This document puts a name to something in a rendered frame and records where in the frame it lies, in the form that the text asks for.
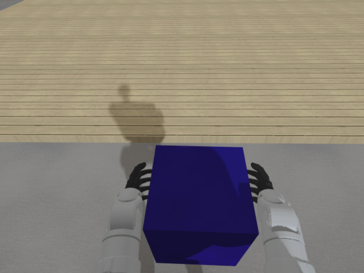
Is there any carton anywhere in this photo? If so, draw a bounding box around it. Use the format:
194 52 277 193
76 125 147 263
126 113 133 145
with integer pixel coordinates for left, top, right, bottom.
143 145 259 266

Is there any robot left forearm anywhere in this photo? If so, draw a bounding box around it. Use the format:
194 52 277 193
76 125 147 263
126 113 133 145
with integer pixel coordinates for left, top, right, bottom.
93 188 143 273

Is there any robot right forearm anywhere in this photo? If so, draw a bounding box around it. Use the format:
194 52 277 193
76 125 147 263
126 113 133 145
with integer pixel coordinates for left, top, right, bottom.
257 189 315 273

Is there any robot right hand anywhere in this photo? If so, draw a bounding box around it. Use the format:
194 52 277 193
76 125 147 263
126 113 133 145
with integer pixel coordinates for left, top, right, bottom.
247 163 273 203

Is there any robot left hand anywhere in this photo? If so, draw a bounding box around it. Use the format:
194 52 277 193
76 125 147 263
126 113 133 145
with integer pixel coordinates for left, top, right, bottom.
125 162 152 200

